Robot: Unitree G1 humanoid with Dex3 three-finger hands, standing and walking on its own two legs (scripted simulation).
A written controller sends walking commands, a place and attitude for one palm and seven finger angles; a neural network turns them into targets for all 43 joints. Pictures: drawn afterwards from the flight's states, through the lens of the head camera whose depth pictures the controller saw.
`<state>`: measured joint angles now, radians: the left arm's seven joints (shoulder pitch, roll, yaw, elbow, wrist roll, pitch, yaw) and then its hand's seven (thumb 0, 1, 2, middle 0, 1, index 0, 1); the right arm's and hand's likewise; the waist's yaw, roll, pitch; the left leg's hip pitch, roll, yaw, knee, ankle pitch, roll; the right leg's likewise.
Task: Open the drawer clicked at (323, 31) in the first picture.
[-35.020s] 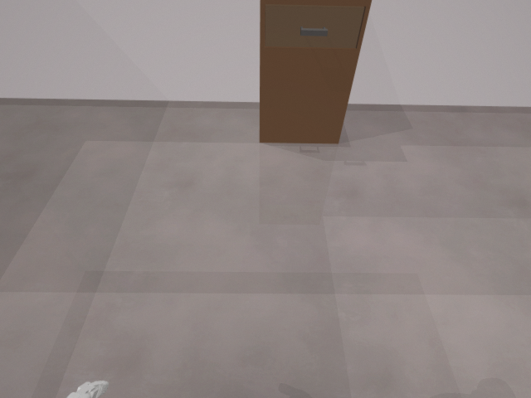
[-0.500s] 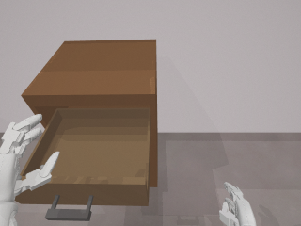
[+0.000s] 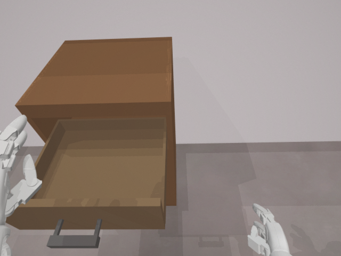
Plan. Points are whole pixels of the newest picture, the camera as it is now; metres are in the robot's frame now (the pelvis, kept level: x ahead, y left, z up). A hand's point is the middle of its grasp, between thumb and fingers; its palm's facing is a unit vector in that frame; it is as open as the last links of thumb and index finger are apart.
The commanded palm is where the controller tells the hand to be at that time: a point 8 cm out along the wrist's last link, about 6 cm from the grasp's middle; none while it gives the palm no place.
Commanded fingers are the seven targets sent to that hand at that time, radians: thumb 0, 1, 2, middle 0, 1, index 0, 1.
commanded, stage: step back with the hand held close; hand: left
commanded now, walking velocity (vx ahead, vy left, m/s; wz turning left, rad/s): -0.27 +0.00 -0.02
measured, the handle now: (76, 232) +0.19 +0.28 -0.10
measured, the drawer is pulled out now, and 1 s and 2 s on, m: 0.30 0.30 0.30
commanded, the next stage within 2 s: stop stepping back and stand still in 0.96 s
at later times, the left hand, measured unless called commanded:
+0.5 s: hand (10, 225) +0.13 +0.25 +0.16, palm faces +0.36 -0.82 -0.45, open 7.4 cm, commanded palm +0.08 +0.29 +0.17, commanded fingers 0.00 0.90 0.90 -0.20 -0.30 -0.20 -0.30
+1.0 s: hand out of the picture +0.02 +0.21 +0.16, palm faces +0.28 -0.83 -0.48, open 7.4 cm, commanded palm -0.05 +0.27 +0.17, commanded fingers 0.00 0.90 0.90 -0.20 -0.30 -0.20 -0.30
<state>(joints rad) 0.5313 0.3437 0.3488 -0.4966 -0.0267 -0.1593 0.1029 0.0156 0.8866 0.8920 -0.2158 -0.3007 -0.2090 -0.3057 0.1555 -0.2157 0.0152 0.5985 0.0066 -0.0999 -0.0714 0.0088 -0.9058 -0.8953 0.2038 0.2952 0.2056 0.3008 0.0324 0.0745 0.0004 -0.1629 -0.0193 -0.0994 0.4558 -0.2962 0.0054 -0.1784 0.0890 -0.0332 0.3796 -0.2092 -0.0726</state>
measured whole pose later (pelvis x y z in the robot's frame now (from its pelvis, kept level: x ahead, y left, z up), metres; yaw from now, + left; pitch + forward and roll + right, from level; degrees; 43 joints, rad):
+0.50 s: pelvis -0.06 +0.02 -0.01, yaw -2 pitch +3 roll +0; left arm 0.65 0.39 0.38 -0.65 -0.01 -0.17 0.17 0.02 0.89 0.89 -0.21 -0.30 -0.21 -0.30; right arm 0.20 -0.16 0.02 0.55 -0.04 -0.11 -0.08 0.01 -0.90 -0.90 0.20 0.30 0.21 0.30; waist 0.00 -0.04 -0.05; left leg -0.36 -0.05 -0.05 0.55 -0.24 0.03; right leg -0.28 0.02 0.00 0.55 -0.33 -0.01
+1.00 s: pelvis -0.18 -0.01 -0.01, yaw -1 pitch +3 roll -1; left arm 0.62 0.40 0.37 -0.66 -0.04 -0.19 0.12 0.02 0.89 0.89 -0.21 -0.30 -0.21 -0.30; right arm 0.13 -0.19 0.00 0.59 0.00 -0.13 -0.05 0.01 -0.91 -0.90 0.20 0.30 0.21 0.30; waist -0.01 0.00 0.03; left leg -0.45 0.05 -0.04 0.58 -0.18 -0.02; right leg -0.35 0.05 -0.03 0.56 -0.25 -0.03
